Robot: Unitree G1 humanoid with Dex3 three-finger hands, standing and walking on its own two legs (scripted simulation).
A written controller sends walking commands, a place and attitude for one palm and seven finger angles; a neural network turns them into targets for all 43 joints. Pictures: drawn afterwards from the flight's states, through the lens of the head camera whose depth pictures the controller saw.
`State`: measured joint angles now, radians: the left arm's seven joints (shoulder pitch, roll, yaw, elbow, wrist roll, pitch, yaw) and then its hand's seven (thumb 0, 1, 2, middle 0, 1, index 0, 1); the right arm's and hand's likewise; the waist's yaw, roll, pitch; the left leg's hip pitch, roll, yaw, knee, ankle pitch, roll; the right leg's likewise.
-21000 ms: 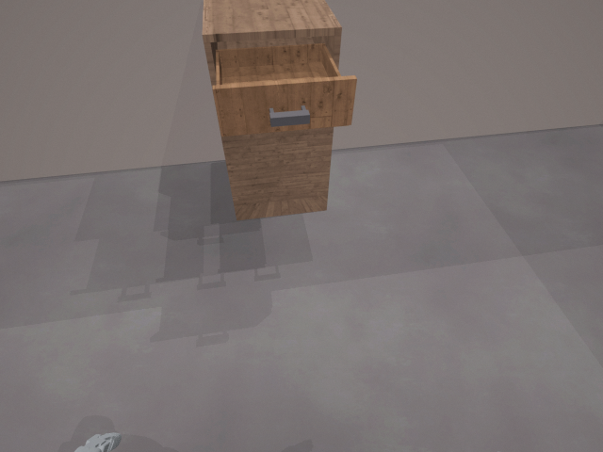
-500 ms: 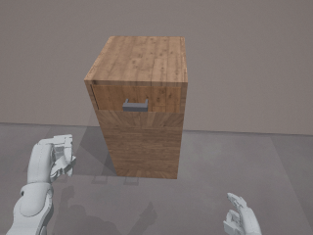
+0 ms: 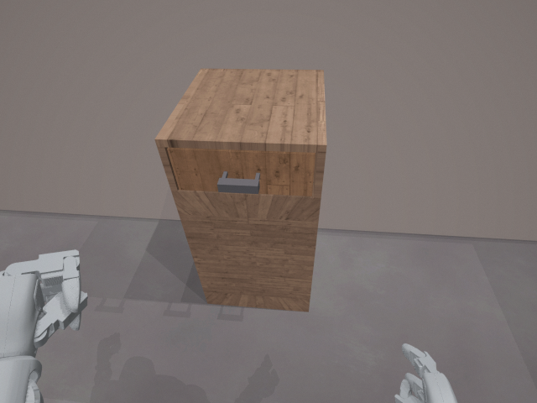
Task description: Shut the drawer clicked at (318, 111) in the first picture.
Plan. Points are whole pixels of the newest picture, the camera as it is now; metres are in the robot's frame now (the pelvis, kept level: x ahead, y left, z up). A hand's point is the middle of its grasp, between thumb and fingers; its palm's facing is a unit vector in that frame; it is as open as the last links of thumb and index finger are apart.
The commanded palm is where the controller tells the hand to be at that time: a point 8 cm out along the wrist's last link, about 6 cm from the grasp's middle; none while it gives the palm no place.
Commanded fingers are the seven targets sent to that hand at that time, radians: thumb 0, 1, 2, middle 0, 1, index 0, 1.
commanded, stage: step back with the hand held close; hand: left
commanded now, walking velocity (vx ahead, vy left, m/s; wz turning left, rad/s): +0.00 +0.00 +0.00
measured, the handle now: (240, 180) +0.64 +0.17 -0.06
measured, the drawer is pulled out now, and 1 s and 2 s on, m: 0.00 0.00 0.00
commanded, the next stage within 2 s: stop stepping back and stand still in 1.50 s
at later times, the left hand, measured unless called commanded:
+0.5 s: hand (58, 305) +0.16 +0.26 +0.16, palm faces +0.32 -0.80 -0.52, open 3.2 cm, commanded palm +0.11 +0.29 +0.17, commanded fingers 0.00 0.90 0.90 -1.40 -1.60 -1.40 -1.60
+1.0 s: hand (0, 355) +0.11 +0.28 +0.17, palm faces +0.39 -0.76 -0.52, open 3.2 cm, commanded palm +0.04 +0.31 +0.17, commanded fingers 0.00 0.90 0.90 -1.40 -1.60 -1.40 -1.60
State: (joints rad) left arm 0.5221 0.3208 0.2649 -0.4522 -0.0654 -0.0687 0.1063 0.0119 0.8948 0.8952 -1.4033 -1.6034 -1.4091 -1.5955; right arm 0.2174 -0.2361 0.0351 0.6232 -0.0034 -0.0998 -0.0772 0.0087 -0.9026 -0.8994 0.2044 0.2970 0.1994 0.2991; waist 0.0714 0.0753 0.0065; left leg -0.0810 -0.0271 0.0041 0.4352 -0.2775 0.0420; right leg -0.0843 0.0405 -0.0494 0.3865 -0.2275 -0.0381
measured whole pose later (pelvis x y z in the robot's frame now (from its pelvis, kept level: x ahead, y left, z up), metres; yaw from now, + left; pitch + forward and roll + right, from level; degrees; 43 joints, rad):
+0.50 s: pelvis -0.03 +0.02 +0.00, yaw -1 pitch +2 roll -1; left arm 0.64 0.41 0.37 -0.54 -0.06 -0.19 0.12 0.01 0.89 0.89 -1.40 -1.60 -1.41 -1.59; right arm 0.19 -0.24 -0.03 0.57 0.01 0.01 -0.08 0.01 -0.90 -0.90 0.20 0.30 0.20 0.30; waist 0.00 0.05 0.00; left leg -0.26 -0.05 0.03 0.45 -0.23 0.07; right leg -0.28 0.01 -0.03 0.43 -0.19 -0.01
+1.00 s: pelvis -0.08 +0.03 -0.01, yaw +2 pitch +4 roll -3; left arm 0.60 0.42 0.42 -0.59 0.02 -0.26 0.14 0.01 0.89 0.89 -1.41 -1.60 -1.41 -1.59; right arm 0.27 -0.22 -0.02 0.57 -0.02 -0.06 -0.09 0.01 -0.90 -0.90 0.21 0.30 0.20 0.30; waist -0.02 0.02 -0.03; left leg -0.45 -0.04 -0.03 0.57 -0.18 0.08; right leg -0.31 0.09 0.04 0.65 -0.28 0.01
